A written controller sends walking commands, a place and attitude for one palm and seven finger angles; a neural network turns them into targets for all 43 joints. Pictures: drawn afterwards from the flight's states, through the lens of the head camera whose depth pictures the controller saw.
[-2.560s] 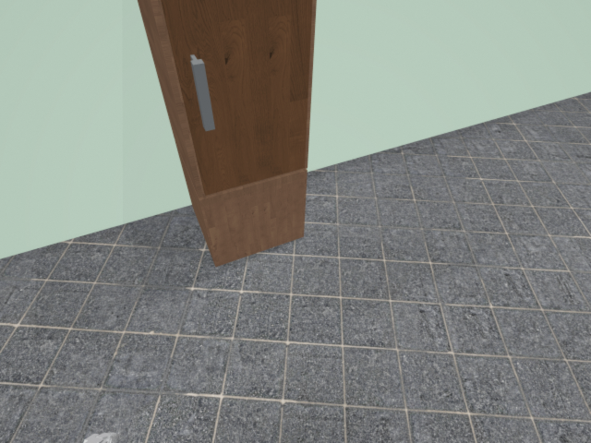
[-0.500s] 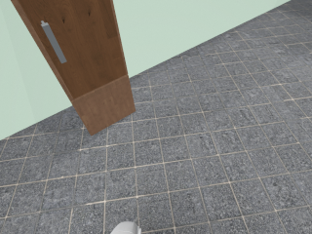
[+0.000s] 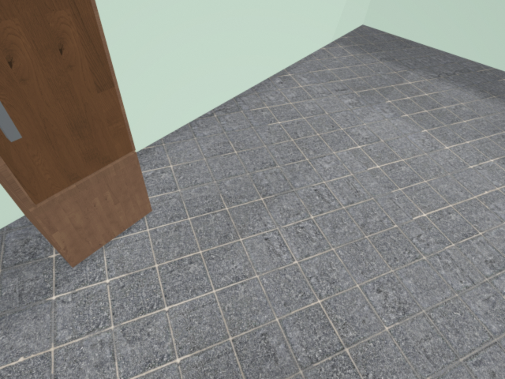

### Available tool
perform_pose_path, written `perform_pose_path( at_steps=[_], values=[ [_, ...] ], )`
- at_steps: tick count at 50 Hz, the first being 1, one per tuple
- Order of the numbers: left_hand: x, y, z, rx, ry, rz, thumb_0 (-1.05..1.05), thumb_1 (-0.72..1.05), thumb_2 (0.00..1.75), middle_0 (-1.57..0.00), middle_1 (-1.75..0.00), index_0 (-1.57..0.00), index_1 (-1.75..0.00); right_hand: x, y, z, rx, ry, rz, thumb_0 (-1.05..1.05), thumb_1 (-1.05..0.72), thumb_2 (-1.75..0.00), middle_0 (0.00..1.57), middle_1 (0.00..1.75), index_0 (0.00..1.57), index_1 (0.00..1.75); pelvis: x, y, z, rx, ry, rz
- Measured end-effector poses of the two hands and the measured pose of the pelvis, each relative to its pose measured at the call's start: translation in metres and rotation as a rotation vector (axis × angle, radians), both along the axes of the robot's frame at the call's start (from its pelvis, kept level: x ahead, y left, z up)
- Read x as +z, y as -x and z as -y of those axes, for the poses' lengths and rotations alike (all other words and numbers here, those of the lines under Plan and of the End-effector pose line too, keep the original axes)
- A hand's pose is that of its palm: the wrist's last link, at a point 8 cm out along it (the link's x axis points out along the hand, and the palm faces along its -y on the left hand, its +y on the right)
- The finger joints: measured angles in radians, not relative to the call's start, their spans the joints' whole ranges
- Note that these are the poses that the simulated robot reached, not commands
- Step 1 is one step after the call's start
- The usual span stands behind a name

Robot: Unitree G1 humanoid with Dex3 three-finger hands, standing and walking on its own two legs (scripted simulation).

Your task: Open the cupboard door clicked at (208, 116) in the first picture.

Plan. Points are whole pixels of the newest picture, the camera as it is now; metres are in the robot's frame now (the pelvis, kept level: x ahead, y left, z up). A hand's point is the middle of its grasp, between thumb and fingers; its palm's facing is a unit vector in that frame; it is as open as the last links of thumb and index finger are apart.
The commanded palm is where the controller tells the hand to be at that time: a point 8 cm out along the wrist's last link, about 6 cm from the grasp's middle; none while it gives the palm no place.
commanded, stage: walk to a spot facing it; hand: left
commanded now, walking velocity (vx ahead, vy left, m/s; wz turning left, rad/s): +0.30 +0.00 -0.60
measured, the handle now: out of the picture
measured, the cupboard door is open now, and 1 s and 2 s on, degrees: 0 0 0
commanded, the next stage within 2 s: turn to face it in 0.68 s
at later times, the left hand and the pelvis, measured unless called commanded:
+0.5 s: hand (230, 279) +0.37 +0.07 -0.20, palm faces -0.38 -0.92 -0.13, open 7.4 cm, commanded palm none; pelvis +0.19 -0.04 -0.03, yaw -19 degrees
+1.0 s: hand (228, 225) +0.52 +0.10 -0.19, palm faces -0.37 -0.90 -0.24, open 7.4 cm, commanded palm none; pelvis +0.41 -0.07 -0.01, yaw -29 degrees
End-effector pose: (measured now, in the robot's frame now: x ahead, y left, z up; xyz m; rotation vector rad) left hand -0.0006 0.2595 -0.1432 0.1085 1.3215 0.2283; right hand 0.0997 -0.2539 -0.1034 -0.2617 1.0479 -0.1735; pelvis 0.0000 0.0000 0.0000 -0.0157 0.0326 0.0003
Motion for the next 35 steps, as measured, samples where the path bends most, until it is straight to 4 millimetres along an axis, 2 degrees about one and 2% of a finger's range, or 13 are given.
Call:
perform_pose_path(
  at_steps=[6, 11, 14, 17, 20, 22, 25, 27, 31, 35],
  values=[
    [0.007, -0.081, -0.020, -0.116, 0.016, 0.065, 0.01, 0.91, 0.90, -0.20, -0.30, -0.20, -0.29, 0.003, 0.047, -0.018, -0.126, -0.003, -0.112, 0.00, -0.90, -0.90, 0.20, 0.30, 0.20, 0.30, 0.010, -0.033, -0.013, -0.079, 0.025, 0.018],
    [0.003, -0.154, -0.009, -0.211, 0.027, 0.089, 0.01, 0.91, 0.90, -0.20, -0.30, -0.20, -0.29, -0.006, 0.089, -0.035, -0.253, -0.028, -0.258, 0.01, -0.90, -0.90, 0.20, 0.30, 0.20, 0.30, 0.006, -0.066, -0.013, -0.150, 0.028, 0.022],
    [-0.003, -0.200, 0.012, -0.281, 0.052, 0.082, 0.01, 0.91, 0.90, -0.20, -0.30, -0.20, -0.29, -0.011, 0.111, -0.048, -0.335, -0.060, -0.355, 0.01, -0.91, -0.90, 0.20, 0.30, 0.20, 0.30, 0.001, -0.088, -0.009, -0.192, 0.028, 0.018],
    [-0.010, -0.251, 0.043, -0.364, 0.082, 0.082, 0.01, 0.91, 0.90, -0.20, -0.30, -0.19, -0.29, -0.015, 0.127, -0.061, -0.415, -0.100, -0.457, 0.01, -0.91, -0.90, 0.20, 0.30, 0.20, 0.30, -0.005, -0.112, 0.000, -0.232, 0.026, 0.012],
    [-0.020, -0.307, 0.082, -0.453, 0.105, 0.106, 0.01, 0.91, 0.90, -0.20, -0.30, -0.20, -0.29, -0.019, 0.136, -0.070, -0.495, -0.144, -0.554, 0.01, -0.91, -0.90, 0.20, 0.30, 0.20, 0.30, -0.015, -0.139, 0.013, -0.272, 0.023, 0.005],
    [-0.025, -0.343, 0.108, -0.500, 0.113, 0.139, 0.01, 0.91, 0.90, -0.20, -0.30, -0.20, -0.29, -0.023, 0.135, -0.071, -0.548, -0.173, -0.606, 0.01, -0.90, -0.90, 0.20, 0.30, 0.20, 0.30, -0.024, -0.161, 0.026, -0.304, 0.011, 0.009],
    [-0.028, -0.382, 0.134, -0.531, 0.108, 0.192, 0.01, 0.91, 0.90, -0.20, -0.30, -0.20, -0.29, -0.033, 0.114, -0.058, -0.600, -0.201, -0.625, 0.01, -0.90, -0.90, 0.21, 0.30, 0.20, 0.30, -0.031, -0.189, 0.044, -0.340, 0.002, 0.020],
    [-0.023, -0.397, 0.141, -0.531, 0.096, 0.192, 0.01, 0.91, 0.90, -0.20, -0.30, -0.20, -0.29, -0.036, 0.080, -0.040, -0.608, -0.195, -0.562, 0.01, -0.91, -0.90, 0.21, 0.30, 0.20, 0.30, -0.026, -0.205, 0.053, -0.353, 0.005, 0.036],
    [-0.007, -0.415, 0.143, -0.550, 0.049, 0.142, 0.01, 0.91, 0.90, -0.20, -0.30, -0.20, -0.30, -0.038, -0.015, 0.007, -0.580, -0.161, -0.342, 0.01, -0.91, -0.90, 0.20, 0.30, 0.20, 0.29, -0.011, -0.238, 0.065, -0.397, -0.004, 0.040],
    [0.009, -0.437, 0.133, -0.575, -0.007, 0.094, 0.00, 0.92, 0.90, -0.21, -0.30, -0.20, -0.30, -0.033, -0.113, 0.046, -0.548, -0.136, -0.123, 0.01, -0.91, -0.90, 0.20, 0.30, 0.20, 0.29, -0.002, -0.271, 0.070, -0.448, -0.018, 0.024]
  ],
)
